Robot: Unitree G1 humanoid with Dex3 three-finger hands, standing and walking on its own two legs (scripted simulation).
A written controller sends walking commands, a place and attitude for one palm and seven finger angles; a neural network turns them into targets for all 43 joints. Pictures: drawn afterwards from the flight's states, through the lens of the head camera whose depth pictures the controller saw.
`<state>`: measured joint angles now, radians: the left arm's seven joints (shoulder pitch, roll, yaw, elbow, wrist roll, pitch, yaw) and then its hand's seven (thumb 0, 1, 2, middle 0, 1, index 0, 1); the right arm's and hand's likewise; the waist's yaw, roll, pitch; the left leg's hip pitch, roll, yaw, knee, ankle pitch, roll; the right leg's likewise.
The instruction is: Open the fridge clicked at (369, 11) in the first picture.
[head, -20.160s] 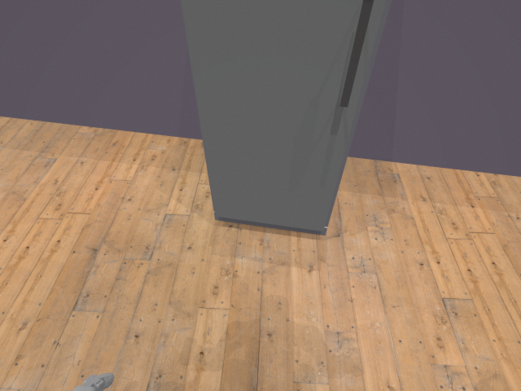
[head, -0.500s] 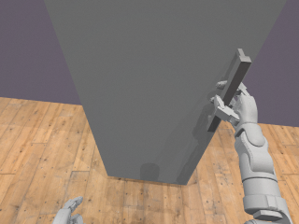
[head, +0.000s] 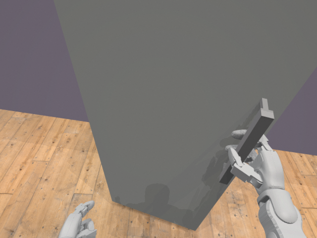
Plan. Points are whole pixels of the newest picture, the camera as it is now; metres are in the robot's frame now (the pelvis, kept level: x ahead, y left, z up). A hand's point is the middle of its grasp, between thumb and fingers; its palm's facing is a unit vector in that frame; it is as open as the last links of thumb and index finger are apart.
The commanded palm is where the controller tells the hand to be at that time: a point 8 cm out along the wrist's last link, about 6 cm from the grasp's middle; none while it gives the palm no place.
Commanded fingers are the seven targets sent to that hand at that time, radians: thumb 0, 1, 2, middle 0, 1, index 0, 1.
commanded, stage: walk backward, drawing the door open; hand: right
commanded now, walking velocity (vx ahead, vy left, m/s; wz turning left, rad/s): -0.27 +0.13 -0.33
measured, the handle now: (240, 147) +0.32 -0.17 +0.11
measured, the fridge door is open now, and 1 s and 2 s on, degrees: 10 41 75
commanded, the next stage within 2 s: stop walking and hold the door back in 1.92 s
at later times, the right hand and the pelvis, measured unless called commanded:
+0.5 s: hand (221, 201) +0.19 -0.10 +0.11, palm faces +0.24 +0.95 -0.20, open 6.6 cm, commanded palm +0.14 -0.15 +0.12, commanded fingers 0.00 -0.90 -0.90 0.45 1.40 0.45 1.40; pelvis -0.03 +0.06 -0.02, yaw -9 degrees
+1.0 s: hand out of the picture +0.08 +0.01 +0.11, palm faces +0.46 +0.87 -0.19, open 6.8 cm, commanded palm +0.03 -0.03 +0.12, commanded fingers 0.00 -0.90 -0.90 0.45 1.40 0.45 1.40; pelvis -0.09 +0.22 -0.02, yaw -31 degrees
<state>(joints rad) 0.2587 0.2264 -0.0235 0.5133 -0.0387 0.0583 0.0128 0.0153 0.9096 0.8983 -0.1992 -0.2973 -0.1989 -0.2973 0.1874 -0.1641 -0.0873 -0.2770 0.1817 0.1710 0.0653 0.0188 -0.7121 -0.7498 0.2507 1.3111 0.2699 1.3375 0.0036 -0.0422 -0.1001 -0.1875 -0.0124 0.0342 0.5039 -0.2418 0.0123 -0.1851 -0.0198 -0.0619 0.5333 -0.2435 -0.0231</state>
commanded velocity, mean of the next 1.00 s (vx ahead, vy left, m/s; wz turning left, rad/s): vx -0.23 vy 0.30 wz -0.63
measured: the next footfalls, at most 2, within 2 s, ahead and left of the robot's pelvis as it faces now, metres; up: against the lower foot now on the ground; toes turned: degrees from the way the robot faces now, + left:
right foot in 0.56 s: +0.07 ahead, -0.05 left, +0.00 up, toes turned -15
left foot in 0.82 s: +0.03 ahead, +0.28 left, +0.00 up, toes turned -22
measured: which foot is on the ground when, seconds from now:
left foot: down 0.00-0.56, up 0.58-0.80, down 0.82-1.00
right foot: down 0.00-0.32, up 0.34-0.54, down 0.56-0.82, up 0.84-1.00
